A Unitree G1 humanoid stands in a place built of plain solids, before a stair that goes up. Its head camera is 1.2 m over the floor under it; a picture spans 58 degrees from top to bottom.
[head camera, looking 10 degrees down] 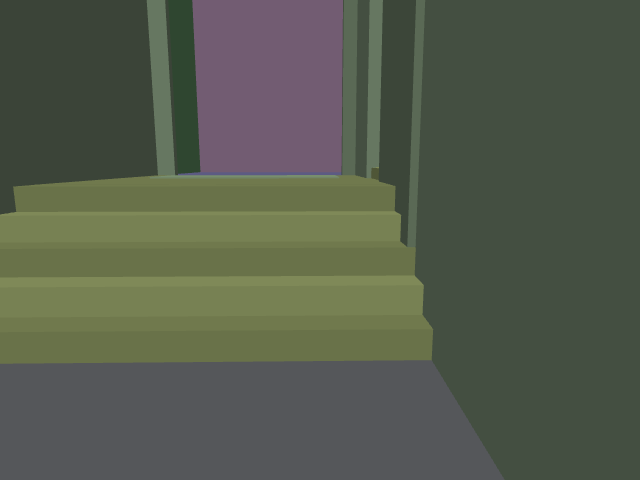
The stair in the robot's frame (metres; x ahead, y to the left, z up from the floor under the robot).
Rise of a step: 0.20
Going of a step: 0.26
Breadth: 3.15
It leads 1 degrees to the left of straight ahead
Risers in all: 5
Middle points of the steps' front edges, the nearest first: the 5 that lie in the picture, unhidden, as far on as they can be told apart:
2.48 0.87 0.20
2.74 0.88 0.41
3.00 0.88 0.61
3.26 0.89 0.82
3.52 0.89 1.02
